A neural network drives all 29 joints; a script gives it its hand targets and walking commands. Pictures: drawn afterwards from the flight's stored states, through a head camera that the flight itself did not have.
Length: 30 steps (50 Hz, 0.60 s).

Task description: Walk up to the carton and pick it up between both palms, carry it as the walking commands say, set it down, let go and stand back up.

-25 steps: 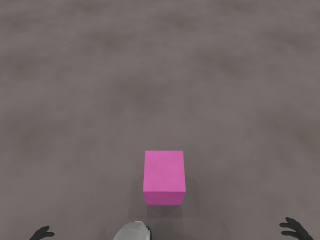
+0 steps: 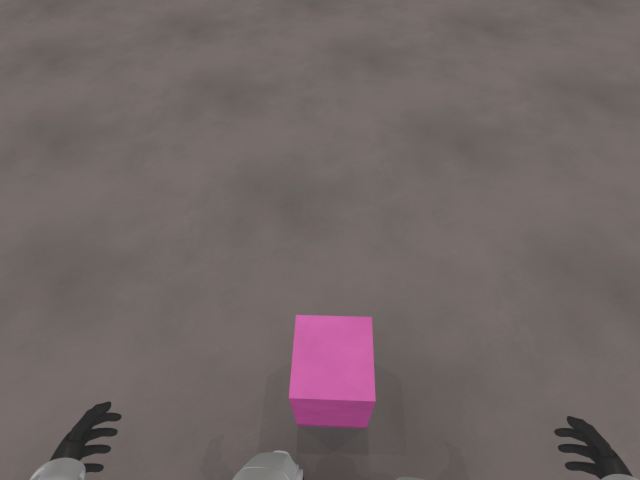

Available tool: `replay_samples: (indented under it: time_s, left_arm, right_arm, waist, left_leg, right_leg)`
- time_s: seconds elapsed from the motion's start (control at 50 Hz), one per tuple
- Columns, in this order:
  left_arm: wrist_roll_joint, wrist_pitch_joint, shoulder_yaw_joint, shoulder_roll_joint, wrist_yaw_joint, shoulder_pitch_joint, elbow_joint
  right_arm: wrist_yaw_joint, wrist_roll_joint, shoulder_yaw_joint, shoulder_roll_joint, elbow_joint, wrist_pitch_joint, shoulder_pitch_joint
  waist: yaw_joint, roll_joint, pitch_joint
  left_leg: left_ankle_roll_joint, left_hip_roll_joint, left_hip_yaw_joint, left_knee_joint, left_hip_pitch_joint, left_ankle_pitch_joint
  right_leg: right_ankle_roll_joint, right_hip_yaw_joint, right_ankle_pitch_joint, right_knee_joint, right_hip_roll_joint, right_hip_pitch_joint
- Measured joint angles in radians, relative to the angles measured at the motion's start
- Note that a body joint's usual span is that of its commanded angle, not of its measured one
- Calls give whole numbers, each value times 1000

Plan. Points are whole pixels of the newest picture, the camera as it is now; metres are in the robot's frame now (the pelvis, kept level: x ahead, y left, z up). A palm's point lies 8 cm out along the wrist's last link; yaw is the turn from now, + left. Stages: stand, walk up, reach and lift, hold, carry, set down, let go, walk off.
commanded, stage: walk up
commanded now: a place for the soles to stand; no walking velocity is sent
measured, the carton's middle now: (332, 374) +0.42 +0.01 -0.61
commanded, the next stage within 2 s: reach and lift in 0.96 s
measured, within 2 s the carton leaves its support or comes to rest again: neither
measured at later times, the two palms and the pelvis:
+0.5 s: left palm out of the picture +0.06 +0.35 -0.08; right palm out of the picture +0.13 -0.31 -0.09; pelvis -0.02 +0.01 +0.00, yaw +3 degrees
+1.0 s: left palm out of the picture +0.10 +0.34 -0.07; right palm (587, 456) +0.15 -0.30 -0.08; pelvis -0.01 +0.00 +0.01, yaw +2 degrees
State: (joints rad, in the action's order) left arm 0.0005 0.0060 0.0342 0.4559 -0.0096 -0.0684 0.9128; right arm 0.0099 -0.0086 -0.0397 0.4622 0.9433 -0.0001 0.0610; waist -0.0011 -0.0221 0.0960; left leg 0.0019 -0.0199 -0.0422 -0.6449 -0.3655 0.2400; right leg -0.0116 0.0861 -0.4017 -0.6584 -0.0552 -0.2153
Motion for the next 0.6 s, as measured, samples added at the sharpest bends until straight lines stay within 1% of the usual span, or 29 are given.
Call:
replay_samples:
  time_s: [0.1, 0.18, 0.32, 0.36, 0.4, 0.42, 0.48, 0.52, 0.6]
  left_arm:
    - [1, -6, 0, -3, 4, 24, 10]
    - [-1, 0, 2, -6, 2, 18, 15]
    - [-7, -4, 12, 8, -3, -11, 12]
    - [-3, -7, 15, 13, -3, -17, 10]
    - [2, -8, 15, 13, -3, -27, 10]
    - [3, -6, 14, 10, -3, -34, 12]
    - [-9, 6, 8, -3, -2, -68, 26]
    - [-15, 10, 3, -10, -1, -87, 37]
    - [-14, 13, -3, -18, 1, -94, 43]
  right_arm:
    - [0, -5, 5, -2, 14, -2, 5]
    - [11, -14, -2, -3, 8, 10, 7]
    - [25, -22, -20, 1, -10, 26, 21]
    - [26, -25, -21, -2, -18, 26, 26]
    - [24, -27, -17, -8, -27, 27, 27]
    - [22, -26, -14, -11, -31, 29, 25]
    - [22, -19, -6, -26, -31, 32, 13]
    - [26, -16, -4, -33, -28, 30, 4]
    - [30, -17, -8, -34, -20, 23, -2]
  waist:
    - [-5, -1, -1]
    - [-11, -5, 1]
    - [-10, -1, 12]
    - [-6, 1, 11]
    - [-3, -2, 7]
    - [-2, -4, 4]
    - [3, -7, -7]
    - [3, -4, -10]
    - [9, -3, -10]
  left_leg:
    - [2, -2, -9, 13, 1, -12]
    - [3, -5, -18, 23, -4, -26]
    - [15, -26, -24, 10, -14, -31]
    - [19, -28, -24, 8, -22, -32]
    - [20, -25, -30, 12, -30, -39]
    - [19, -23, -34, 18, -32, -44]
    - [10, -20, -41, 43, -27, -60]
    - [9, -25, -43, 65, -14, -68]
    - [8, -31, -43, 94, 3, -85]
  right_leg:
    - [-2, 9, 13, 19, -1, 7]
    - [-3, 19, 24, 33, -2, 9]
    - [-9, 29, 16, 10, -23, 1]
    - [6, 18, -7, -8, -16, -12]
    - [25, -13, -43, -14, 13, -24]
    - [29, -23, -31, -3, 26, -25]
    - [13, -28, 55, 48, 34, -12]
    - [3, -27, 57, 61, 29, -2]
    - [-2, -26, 55, 76, 21, 11]
